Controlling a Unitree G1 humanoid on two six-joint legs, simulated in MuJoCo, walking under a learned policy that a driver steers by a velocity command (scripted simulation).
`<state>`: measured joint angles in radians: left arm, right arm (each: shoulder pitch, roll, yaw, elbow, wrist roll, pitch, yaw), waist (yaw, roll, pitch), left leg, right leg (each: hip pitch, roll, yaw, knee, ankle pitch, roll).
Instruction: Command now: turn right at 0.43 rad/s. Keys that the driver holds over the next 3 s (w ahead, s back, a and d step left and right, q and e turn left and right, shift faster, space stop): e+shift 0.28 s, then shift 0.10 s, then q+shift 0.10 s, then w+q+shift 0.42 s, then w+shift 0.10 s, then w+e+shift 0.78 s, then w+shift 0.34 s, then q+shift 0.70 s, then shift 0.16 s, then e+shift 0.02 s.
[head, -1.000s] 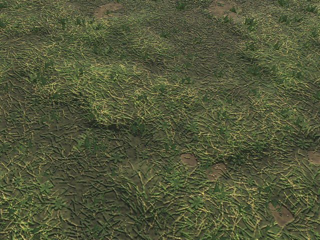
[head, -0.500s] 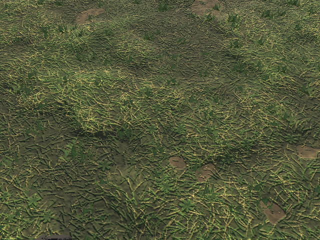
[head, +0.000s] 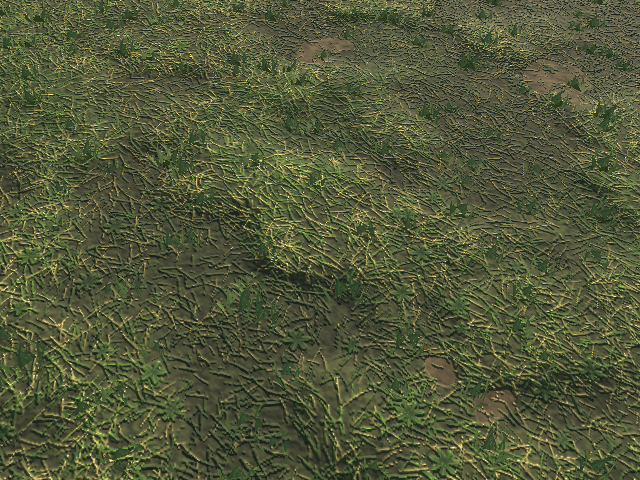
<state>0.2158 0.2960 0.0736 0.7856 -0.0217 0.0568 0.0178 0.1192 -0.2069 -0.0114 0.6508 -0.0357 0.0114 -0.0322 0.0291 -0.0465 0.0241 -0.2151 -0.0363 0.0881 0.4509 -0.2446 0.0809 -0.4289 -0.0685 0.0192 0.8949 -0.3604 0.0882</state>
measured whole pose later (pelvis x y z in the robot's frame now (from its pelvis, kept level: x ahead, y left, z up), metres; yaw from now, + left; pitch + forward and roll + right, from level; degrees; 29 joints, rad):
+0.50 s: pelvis +0.02 -0.07 +0.00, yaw -18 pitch +2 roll +1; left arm 0.14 0.26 0.05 0.66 0.01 0.01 0.02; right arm 0.13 -0.33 -0.09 0.73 0.01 0.03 -0.01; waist -0.02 0.04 0.06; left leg -0.51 0.05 -0.01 1.03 -0.34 -0.08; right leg -0.23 0.03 -0.03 0.44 -0.24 -0.07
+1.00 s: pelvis +0.25 -0.02 -0.04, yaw +2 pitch +1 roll -1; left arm 0.41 0.31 0.09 0.87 -0.01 -0.06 -0.01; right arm 0.13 -0.27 -0.05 0.65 0.05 -0.02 0.06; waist 0.05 -0.01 0.04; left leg -0.64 0.07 0.10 0.75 -0.17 0.14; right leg 0.29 -0.11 -0.36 0.31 -0.50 0.10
